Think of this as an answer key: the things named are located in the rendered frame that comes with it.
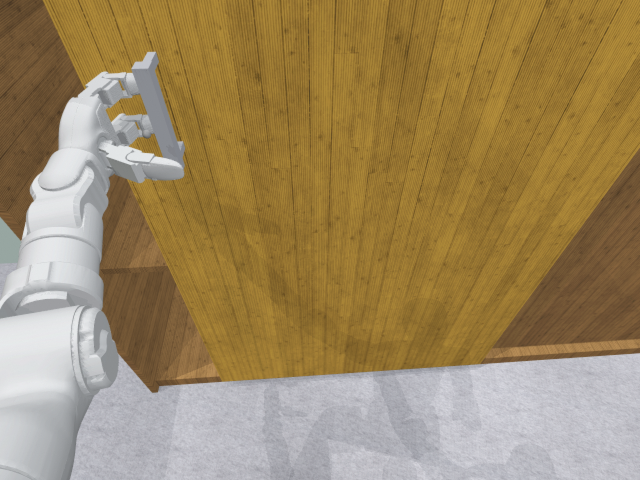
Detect wardrobe door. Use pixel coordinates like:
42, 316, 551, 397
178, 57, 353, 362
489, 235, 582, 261
43, 0, 640, 382
492, 148, 640, 348

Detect left robot upper arm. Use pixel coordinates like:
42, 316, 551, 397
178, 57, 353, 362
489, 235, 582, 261
0, 305, 119, 480

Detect handle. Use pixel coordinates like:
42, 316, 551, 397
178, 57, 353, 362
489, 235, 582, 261
131, 52, 185, 170

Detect left robot hand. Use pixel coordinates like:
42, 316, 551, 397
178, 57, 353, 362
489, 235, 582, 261
58, 72, 184, 183

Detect left robot forearm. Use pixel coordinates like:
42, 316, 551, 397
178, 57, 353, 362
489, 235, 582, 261
0, 148, 110, 318

